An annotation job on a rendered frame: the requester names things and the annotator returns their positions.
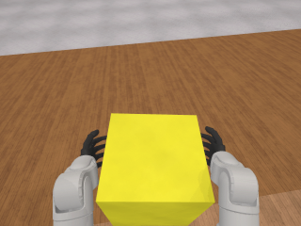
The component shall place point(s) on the right robot hand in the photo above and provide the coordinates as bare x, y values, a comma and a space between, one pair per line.
215, 145

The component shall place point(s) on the right robot forearm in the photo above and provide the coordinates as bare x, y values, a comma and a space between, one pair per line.
238, 191

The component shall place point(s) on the left robot forearm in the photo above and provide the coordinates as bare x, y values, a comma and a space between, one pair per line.
73, 203

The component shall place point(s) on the carton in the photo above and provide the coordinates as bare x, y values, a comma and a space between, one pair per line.
154, 171

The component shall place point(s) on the left robot hand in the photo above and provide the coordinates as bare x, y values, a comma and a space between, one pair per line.
89, 149

